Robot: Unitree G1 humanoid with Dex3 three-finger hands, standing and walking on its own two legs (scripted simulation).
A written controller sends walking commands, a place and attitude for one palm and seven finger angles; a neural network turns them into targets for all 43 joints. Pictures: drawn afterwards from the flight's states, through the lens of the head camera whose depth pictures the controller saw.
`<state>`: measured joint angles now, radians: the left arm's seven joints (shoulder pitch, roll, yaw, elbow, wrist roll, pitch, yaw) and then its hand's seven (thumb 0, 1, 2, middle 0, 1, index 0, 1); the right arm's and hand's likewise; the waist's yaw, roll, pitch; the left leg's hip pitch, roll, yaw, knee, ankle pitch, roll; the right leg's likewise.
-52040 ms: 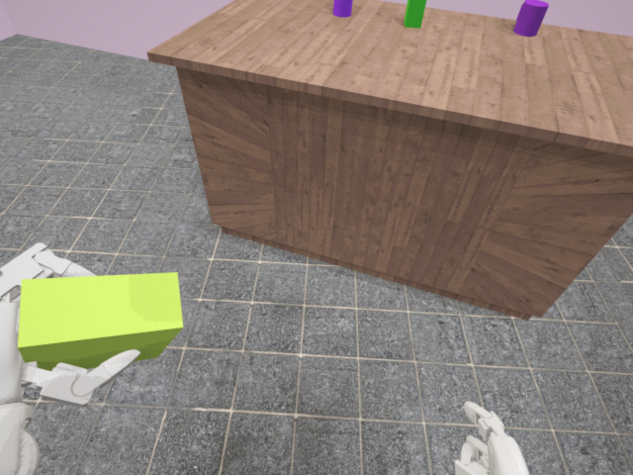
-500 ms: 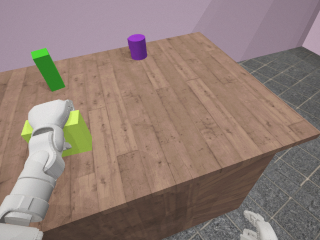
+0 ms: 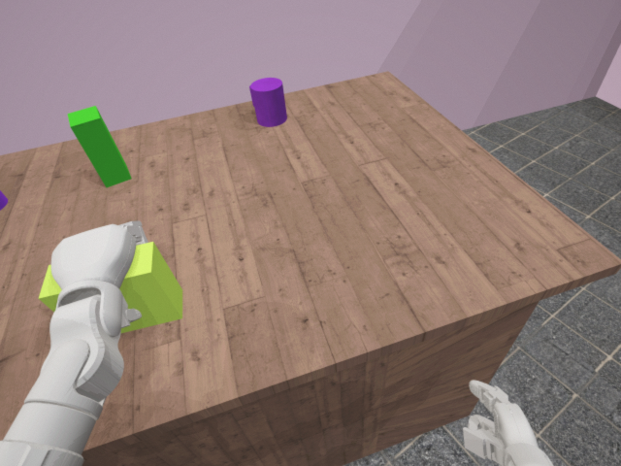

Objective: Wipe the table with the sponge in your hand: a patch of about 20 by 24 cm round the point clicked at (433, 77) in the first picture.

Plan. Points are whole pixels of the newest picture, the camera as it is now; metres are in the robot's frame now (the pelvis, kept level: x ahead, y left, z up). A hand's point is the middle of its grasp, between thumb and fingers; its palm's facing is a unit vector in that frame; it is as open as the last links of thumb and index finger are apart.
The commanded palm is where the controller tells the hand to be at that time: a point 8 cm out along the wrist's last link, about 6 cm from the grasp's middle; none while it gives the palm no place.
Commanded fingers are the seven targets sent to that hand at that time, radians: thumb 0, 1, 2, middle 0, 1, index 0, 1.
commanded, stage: wipe back along the first lane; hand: left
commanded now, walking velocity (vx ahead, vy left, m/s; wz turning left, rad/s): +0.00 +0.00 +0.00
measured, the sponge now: (125, 300) +0.29 +0.30 +0.07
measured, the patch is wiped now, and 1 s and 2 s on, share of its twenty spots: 0.95 1.00 1.00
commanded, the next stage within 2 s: lift the sponge slowly off the table in 0.64 s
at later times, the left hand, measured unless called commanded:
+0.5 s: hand (110, 317) +0.24 +0.27 +0.11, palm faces +0.12 -0.09 -0.99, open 9.6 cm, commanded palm +0.20 +0.26 +0.14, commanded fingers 0.00 0.10 1.30 -1.20 -1.60 -1.20 -1.60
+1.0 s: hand (108, 333) +0.22 +0.26 +0.11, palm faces +0.12 -0.11 -0.99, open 9.6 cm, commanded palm +0.18 +0.25 +0.16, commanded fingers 0.00 0.10 1.30 -1.20 -1.60 -1.20 -1.60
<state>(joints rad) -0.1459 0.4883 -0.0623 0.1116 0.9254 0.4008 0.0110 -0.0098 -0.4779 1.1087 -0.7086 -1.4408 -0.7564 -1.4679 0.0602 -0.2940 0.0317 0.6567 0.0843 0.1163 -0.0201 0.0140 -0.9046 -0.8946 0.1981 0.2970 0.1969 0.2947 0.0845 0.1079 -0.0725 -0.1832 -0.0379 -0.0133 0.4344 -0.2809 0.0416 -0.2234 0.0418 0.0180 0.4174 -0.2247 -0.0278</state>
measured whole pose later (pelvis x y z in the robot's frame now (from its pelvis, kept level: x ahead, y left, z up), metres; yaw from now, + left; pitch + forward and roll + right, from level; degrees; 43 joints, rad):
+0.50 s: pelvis +0.00 +0.01 +0.00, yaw -1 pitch +0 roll -1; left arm 0.14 0.46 -0.07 -0.23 0.91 0.47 0.03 0.01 -0.47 1.10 -0.70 -1.45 -0.75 -1.46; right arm 0.03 -0.29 0.04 0.64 0.08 0.11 0.00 0.01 -0.90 -0.89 0.20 0.30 0.20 0.29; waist 0.10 0.12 -0.07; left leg -0.15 -0.04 0.01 0.45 -0.30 0.05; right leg -0.20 0.04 0.04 0.44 -0.23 -0.02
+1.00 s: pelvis -0.02 +0.00 +0.00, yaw -1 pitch -2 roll +0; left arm 0.12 0.45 -0.11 -0.25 0.92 0.52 0.01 0.01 -0.47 1.09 -0.71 -1.43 -0.77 -1.44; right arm 0.01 -0.27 0.05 0.64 0.07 0.11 -0.01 0.02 -0.90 -0.89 0.20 0.30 0.19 0.29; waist 0.12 0.11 -0.04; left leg -0.14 -0.04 0.01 0.44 -0.27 0.04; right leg -0.19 0.04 0.04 0.44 -0.21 -0.03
